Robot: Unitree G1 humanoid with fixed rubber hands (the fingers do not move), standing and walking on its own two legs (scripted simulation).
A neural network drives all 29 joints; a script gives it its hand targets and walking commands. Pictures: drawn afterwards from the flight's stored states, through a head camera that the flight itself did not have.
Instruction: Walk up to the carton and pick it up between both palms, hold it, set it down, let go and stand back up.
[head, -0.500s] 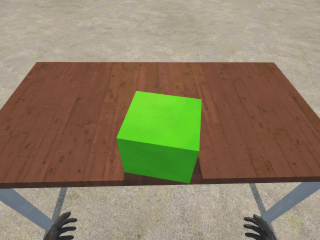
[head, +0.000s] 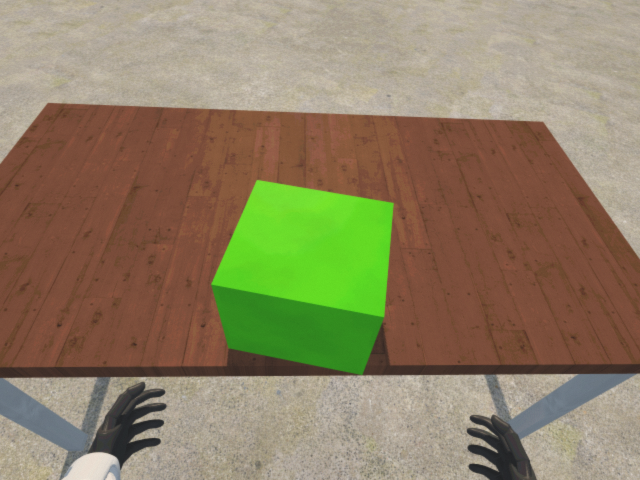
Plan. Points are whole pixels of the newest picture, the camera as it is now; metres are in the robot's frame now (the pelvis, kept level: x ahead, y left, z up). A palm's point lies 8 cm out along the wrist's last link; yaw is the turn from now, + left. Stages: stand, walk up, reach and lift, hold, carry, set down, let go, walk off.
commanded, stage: reach and lift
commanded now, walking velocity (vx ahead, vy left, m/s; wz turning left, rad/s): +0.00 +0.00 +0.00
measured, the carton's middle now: (309, 277) +0.42 +0.06 -0.03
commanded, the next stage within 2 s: none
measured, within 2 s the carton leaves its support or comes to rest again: neither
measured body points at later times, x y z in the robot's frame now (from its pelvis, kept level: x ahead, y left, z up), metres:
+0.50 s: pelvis +0.05 +0.08 +0.00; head +0.05 +0.08 +0.45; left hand +0.21 +0.32 -0.01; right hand +0.22 -0.13 -0.03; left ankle +0.00 +0.16 -0.74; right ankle +0.05 -0.11 -0.74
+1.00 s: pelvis +0.00 +0.05 +0.00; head +0.00 +0.02 +0.45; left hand +0.23 +0.28 +0.02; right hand +0.24 -0.14 -0.01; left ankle +0.00 +0.16 -0.74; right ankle +0.05 -0.12 -0.74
